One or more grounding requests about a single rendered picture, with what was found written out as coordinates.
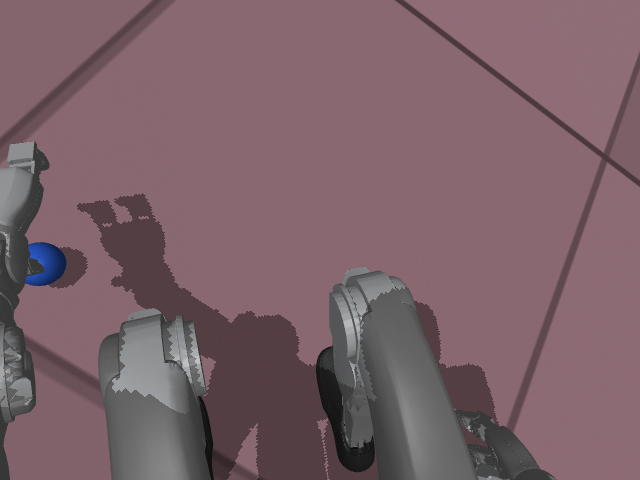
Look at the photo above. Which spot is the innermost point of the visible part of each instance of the left robot foot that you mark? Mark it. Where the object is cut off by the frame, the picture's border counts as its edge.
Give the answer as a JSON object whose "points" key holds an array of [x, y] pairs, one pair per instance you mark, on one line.
{"points": [[208, 436]]}

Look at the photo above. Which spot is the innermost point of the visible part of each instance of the right robot hand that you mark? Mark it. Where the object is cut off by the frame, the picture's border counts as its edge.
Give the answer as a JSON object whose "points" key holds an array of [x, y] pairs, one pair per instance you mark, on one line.
{"points": [[505, 456]]}

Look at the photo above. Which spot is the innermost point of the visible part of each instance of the ball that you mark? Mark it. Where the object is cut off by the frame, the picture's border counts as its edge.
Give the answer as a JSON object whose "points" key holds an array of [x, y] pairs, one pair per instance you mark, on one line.
{"points": [[51, 258]]}

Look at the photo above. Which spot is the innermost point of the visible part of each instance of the left robot arm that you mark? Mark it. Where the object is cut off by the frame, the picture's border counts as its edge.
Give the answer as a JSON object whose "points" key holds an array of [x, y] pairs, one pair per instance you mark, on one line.
{"points": [[17, 378]]}

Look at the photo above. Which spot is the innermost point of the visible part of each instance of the right robot foot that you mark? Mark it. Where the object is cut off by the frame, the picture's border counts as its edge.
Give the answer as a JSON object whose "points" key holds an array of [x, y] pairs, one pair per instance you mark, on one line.
{"points": [[354, 459]]}

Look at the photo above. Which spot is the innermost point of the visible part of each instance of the left robot hand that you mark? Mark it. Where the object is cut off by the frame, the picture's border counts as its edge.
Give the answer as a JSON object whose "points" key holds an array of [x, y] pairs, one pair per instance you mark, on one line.
{"points": [[21, 192]]}

